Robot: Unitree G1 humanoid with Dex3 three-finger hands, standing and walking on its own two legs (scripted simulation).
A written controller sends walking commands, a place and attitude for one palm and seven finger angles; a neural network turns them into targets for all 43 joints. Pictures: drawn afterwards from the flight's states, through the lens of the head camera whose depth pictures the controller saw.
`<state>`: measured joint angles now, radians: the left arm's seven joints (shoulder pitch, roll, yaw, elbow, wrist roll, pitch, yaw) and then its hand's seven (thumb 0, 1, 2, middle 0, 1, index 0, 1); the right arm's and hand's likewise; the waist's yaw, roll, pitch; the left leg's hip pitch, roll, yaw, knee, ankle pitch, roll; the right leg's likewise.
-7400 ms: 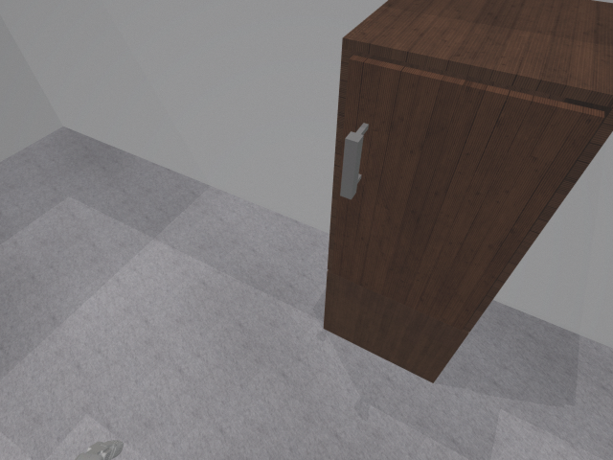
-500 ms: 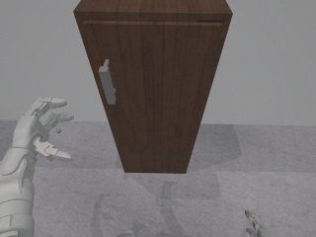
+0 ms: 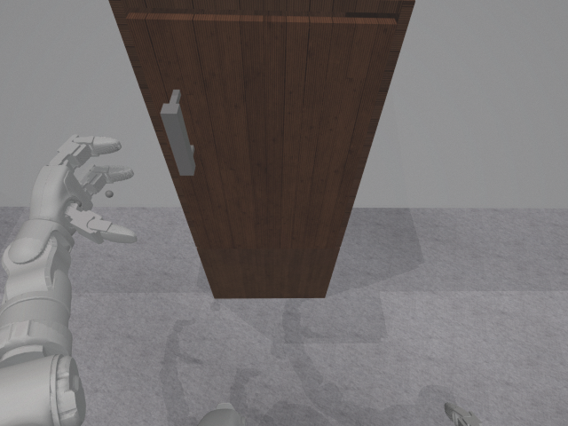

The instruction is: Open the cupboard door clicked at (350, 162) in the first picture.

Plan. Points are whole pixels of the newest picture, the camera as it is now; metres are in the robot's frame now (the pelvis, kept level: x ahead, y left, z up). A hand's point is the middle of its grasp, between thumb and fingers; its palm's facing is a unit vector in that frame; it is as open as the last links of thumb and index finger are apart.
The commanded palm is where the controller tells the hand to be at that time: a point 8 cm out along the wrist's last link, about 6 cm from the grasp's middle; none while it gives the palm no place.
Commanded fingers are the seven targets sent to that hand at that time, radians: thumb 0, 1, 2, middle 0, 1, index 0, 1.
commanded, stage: move the hooked fingers beside the handle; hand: left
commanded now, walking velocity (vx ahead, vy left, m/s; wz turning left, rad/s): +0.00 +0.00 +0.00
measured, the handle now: (181, 133) +0.55 +0.18 +0.08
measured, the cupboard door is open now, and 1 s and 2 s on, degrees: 0 0 0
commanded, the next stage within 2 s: slide the fingers in behind the handle in 1.44 s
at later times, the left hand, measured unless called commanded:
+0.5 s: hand (133, 159) +0.48 +0.24 +0.09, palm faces +0.01 -1.00 -0.01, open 14.0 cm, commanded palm +0.46 +0.29 +0.09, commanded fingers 0.00 -0.50 0.30 -0.30 -1.20 -0.30 -1.20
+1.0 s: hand (136, 157) +0.49 +0.24 +0.09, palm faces +0.02 -1.00 +0.00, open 14.0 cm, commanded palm +0.46 +0.28 +0.09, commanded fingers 0.00 -0.50 0.30 -0.30 -1.20 -0.30 -1.20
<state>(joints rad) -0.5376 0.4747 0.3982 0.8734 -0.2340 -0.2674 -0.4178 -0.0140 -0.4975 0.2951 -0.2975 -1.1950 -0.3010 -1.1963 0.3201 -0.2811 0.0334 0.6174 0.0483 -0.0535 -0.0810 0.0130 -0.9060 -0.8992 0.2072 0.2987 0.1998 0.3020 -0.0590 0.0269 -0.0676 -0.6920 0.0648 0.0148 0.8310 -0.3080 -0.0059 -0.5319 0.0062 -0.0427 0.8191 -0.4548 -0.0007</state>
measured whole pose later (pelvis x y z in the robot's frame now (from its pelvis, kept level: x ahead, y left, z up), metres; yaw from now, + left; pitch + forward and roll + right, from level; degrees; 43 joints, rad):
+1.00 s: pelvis +0.02 +0.01 -0.01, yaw -2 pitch +16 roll -3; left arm -0.74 0.54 0.45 1.06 -0.16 -0.31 -0.36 -0.01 -0.50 0.30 -0.30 -1.19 -0.30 -1.20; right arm 0.40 -0.27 0.02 0.62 0.03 0.08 -0.04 0.01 -0.91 -0.90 0.21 0.30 0.20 0.30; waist -0.12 0.03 -0.11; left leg -0.84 0.09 0.02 0.93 -0.38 0.00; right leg -0.67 0.03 -0.03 0.88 -0.49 0.01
